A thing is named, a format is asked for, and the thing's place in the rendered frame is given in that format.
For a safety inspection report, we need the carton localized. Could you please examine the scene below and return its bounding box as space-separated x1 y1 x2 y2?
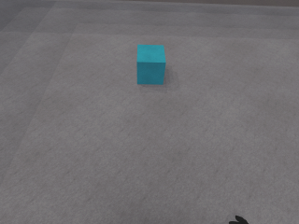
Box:
136 44 166 85

